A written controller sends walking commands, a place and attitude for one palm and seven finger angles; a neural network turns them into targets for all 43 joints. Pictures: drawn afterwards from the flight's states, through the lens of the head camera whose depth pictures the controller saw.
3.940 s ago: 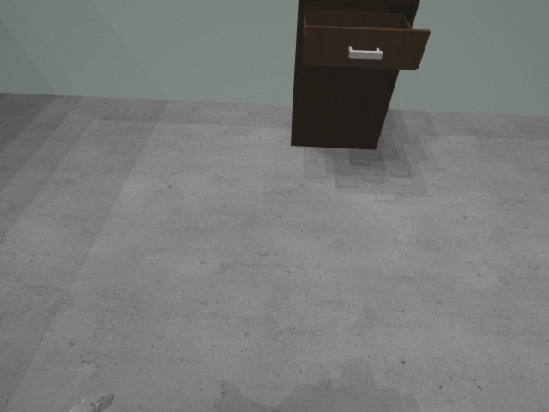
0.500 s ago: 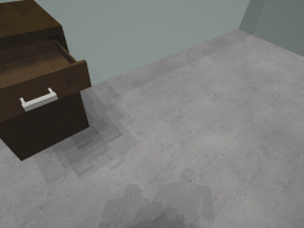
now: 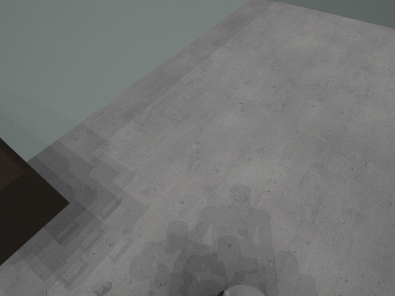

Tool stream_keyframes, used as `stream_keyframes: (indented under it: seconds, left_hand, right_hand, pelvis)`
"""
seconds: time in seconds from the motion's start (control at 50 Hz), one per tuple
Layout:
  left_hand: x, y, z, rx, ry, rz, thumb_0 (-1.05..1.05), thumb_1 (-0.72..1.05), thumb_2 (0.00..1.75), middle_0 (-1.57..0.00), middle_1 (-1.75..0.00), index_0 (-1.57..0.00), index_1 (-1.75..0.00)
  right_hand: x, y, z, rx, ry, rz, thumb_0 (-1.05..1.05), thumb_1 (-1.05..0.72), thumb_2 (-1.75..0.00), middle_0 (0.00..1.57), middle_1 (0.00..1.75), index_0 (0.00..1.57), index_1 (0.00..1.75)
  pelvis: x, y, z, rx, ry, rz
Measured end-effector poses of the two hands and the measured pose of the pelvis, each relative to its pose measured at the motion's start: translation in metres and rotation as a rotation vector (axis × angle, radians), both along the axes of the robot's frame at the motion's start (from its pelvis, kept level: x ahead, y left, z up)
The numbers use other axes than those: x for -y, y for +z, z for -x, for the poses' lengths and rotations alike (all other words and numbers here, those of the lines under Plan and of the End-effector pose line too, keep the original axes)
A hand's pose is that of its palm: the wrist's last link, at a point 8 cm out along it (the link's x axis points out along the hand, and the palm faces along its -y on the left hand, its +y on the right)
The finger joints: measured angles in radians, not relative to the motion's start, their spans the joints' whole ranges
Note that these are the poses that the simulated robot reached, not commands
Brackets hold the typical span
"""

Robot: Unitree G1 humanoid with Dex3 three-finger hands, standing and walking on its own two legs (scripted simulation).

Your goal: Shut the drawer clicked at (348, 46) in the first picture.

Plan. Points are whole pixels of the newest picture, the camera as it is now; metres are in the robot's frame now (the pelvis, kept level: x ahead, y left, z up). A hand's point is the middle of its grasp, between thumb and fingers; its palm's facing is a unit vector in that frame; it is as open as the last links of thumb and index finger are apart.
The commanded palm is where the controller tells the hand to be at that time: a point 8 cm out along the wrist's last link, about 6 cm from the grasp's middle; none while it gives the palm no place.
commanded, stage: turn to face it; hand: left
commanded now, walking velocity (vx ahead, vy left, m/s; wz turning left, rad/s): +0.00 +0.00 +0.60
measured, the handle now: out of the picture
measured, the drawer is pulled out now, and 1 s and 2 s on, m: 0.30 0.30 0.30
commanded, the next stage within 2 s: take the last steps up to it in 1.62 s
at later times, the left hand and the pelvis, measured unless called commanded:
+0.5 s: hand out of the picture +0.09 +0.24 -0.17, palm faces +0.31 -0.93 -0.22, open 7.3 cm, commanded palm none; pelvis +0.09 +0.03 +0.01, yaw +15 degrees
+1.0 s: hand out of the picture +0.08 +0.18 -0.12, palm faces +0.54 -0.79 -0.28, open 7.4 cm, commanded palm none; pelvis +0.11 -0.03 +0.02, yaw +34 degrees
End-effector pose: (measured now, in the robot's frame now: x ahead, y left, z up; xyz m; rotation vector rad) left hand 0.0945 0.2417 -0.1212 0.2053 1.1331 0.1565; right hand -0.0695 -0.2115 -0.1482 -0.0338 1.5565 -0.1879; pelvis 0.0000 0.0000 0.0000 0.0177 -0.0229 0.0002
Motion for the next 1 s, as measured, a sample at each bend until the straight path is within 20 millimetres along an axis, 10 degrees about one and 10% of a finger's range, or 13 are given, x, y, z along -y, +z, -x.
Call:
stream_keyframes:
  seconds: [0.16, 0.4, 0.68, 0.82, 1.0]
  left_hand:
    - [0.014, 0.015, -0.028, 0.005, 0.052, 0.014, -0.01, 0.94, 0.9, -0.21, -0.3, -0.21, -0.3]
    - [-0.019, -0.018, 0.002, -0.069, 0.276, 0.072, 0.0, 0.92, 0.9, -0.21, -0.3, -0.21, -0.3]
    - [-0.05, 0.012, 0.022, -0.103, 0.421, -0.021, 0.01, 0.91, 0.9, -0.2, -0.3, -0.2, -0.3]
    - [-0.023, 0.024, 0.006, 0.018, 0.469, -0.08, 0.0, 0.91, 0.9, -0.2, -0.3, -0.2, -0.3]
    - [0.028, 0.033, 0.046, -0.01, 0.582, -0.045, 0.0, 0.9, 0.9, -0.21, -0.3, -0.21, -0.3]
  right_hand:
    - [0.022, 0.022, -0.146, 0.255, 0.1, 0.054, 0.0, -0.91, -0.9, 0.19, 0.29, 0.2, 0.3]
    - [-0.012, 0.03, -0.271, 0.331, 0.351, 0.073, 0.0, -0.91, -0.9, 0.19, 0.29, 0.2, 0.3]
    - [-0.022, 0.034, -0.31, 0.314, 0.479, 0.047, 0.01, -0.9, -0.9, 0.2, 0.3, 0.2, 0.3]
    - [0.008, 0.016, -0.338, 0.316, 0.535, 0.012, 0.01, -0.9, -0.9, 0.2, 0.3, 0.2, 0.3]
    - [0.014, 0.032, -0.384, 0.346, 0.666, 0.007, 0.01, -0.91, -0.9, 0.19, 0.29, 0.2, 0.3]
  pelvis:
    - [0.007, 0.02, -0.045, -0.011, 0.06, 0.021]
    - [-0.021, 0.006, -0.088, -0.003, 0.218, 0.046]
    - [-0.018, 0.019, -0.099, -0.031, 0.36, 0.039]
    - [0.018, 0.009, -0.106, -0.025, 0.46, 0.022]
    - [0.035, 0.022, -0.109, -0.014, 0.596, -0.018]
